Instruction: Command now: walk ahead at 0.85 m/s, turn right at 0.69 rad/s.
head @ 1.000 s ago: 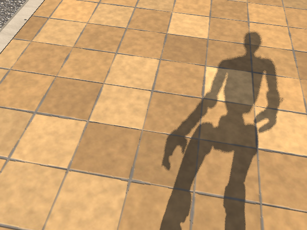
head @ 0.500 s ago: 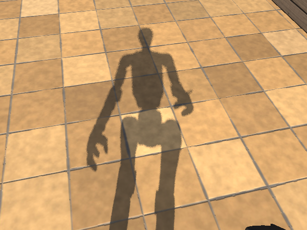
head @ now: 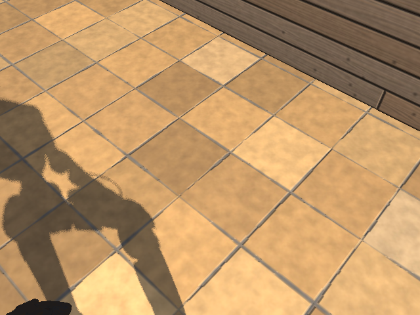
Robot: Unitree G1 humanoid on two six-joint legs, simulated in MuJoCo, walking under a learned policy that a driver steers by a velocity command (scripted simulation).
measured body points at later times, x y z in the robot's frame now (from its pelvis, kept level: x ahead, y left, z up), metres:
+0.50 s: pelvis +0.30 +0.01 +0.01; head +0.34 +0.02 +0.45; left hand +0.39 +0.31 -0.10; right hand +0.48 -0.25 -0.10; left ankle +0.39 +0.17 -0.68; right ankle +0.31 -0.08 -0.73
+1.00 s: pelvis +0.40 +0.05 +0.00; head +0.43 +0.09 +0.45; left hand +0.39 +0.39 -0.10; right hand +0.72 -0.09 -0.07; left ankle +0.40 +0.16 -0.73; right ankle +0.53 -0.04 -0.71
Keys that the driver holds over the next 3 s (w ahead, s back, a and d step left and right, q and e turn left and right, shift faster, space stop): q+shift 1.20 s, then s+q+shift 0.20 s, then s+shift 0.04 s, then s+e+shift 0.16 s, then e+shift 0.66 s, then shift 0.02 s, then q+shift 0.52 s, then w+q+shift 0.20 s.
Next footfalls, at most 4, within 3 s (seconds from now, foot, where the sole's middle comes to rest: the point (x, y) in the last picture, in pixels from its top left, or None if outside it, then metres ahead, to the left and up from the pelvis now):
0.16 right None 0.35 -0.08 -0.77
0.62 left None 0.44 0.17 -0.77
1.06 right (208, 292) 0.56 0.00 -0.77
1.46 left None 0.31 0.14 -0.77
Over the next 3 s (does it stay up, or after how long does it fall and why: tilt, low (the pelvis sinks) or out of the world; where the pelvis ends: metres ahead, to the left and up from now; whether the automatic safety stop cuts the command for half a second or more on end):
stays up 0.39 -0.04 0.01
